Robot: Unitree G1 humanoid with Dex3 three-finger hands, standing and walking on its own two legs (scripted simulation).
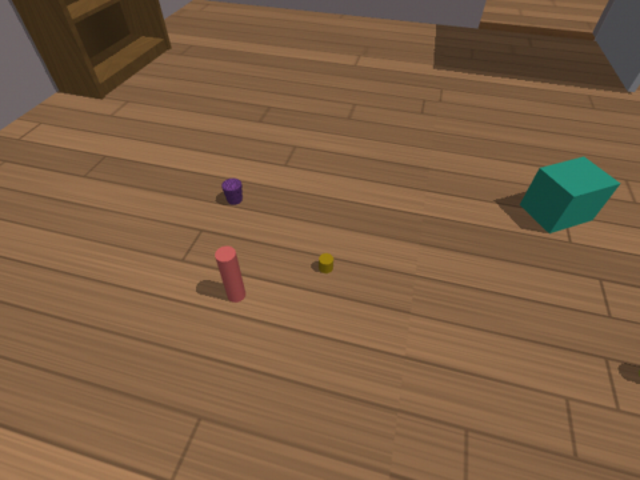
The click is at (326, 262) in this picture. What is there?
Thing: low tin
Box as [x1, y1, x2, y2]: [319, 253, 333, 272]
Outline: 324,253 319,257 319,269 322,272 329,272 332,269 333,259 330,254
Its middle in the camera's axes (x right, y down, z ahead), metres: +0.03 +0.09 +1.56
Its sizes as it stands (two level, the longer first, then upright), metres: 0.059 0.059 0.059
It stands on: the floor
